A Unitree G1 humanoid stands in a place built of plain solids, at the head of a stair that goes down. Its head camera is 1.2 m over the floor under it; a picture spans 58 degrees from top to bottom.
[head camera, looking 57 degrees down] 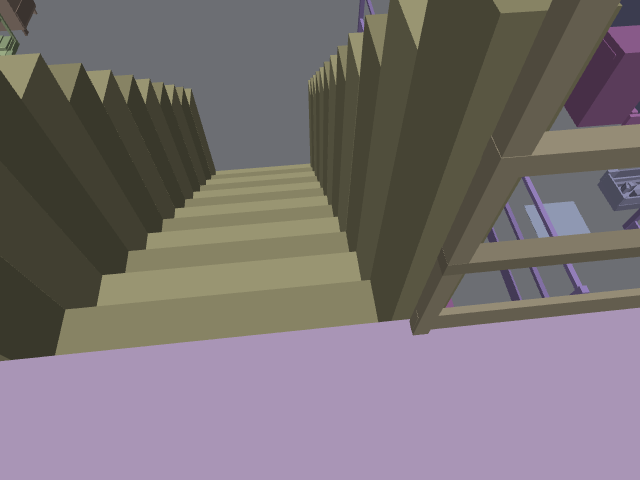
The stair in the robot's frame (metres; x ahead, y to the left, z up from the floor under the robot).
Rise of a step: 0.21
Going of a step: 0.25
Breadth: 1.13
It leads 6 degrees to the left of straight ahead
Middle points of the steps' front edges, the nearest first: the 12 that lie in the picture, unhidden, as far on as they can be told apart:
0.44 0.33 0.00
0.69 0.36 -0.21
0.94 0.38 -0.42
1.18 0.41 -0.63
1.43 0.44 -0.84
1.68 0.46 -1.05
1.93 0.49 -1.26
2.18 0.52 -1.47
2.43 0.54 -1.68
2.68 0.57 -1.90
2.93 0.60 -2.11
3.17 0.63 -2.32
